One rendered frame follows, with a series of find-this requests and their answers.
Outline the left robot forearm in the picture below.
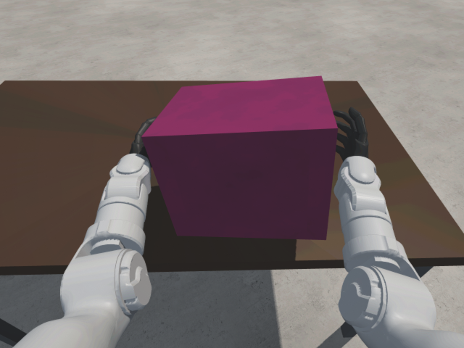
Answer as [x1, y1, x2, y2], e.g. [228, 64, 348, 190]
[60, 154, 152, 313]

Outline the robot left upper arm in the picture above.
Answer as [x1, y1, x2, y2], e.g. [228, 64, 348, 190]
[13, 249, 152, 348]

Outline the robot right upper arm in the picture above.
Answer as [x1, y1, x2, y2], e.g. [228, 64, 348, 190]
[338, 265, 464, 348]

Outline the robot left hand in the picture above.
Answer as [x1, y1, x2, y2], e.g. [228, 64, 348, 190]
[129, 117, 157, 167]

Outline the carton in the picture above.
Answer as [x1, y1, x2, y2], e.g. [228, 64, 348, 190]
[141, 76, 338, 240]

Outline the right robot forearm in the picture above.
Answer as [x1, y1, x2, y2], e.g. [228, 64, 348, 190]
[333, 156, 436, 322]

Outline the table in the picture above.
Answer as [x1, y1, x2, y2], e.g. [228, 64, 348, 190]
[0, 80, 464, 346]

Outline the robot right hand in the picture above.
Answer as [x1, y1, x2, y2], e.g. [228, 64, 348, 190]
[333, 107, 369, 161]

